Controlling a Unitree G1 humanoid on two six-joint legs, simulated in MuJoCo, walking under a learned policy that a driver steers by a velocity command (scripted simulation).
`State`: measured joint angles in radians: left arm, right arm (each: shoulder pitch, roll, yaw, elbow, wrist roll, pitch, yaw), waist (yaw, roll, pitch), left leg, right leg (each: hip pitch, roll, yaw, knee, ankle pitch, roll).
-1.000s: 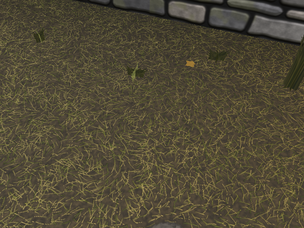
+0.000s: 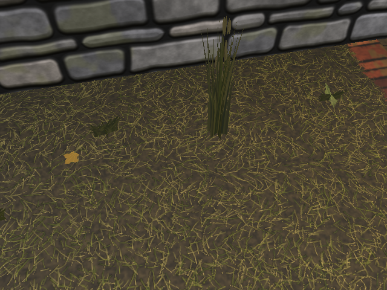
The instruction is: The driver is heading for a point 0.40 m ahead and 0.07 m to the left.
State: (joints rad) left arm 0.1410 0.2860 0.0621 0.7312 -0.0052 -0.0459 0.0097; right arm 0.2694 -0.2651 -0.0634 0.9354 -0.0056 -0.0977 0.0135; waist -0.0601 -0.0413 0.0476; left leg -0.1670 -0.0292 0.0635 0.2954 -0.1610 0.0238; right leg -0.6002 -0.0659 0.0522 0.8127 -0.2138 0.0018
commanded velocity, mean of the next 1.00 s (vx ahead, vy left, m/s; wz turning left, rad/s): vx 0.05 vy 0.00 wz -0.04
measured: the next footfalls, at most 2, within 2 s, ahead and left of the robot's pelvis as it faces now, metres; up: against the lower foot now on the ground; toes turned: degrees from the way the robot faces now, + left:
right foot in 0.12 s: +0.20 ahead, -0.14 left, +0.00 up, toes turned +0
left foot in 0.40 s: +0.15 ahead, +0.11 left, +0.00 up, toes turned +0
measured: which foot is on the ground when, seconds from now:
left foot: down 0.00-0.14, up 0.16-0.38, down 0.40-1.00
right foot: up 0.00-0.10, down 0.12-1.00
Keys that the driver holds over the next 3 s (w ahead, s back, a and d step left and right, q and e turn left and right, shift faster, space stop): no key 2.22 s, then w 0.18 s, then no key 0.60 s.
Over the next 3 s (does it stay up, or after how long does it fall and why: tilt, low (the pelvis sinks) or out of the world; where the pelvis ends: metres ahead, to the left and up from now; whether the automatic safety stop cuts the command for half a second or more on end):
stays up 0.27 -0.04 -0.01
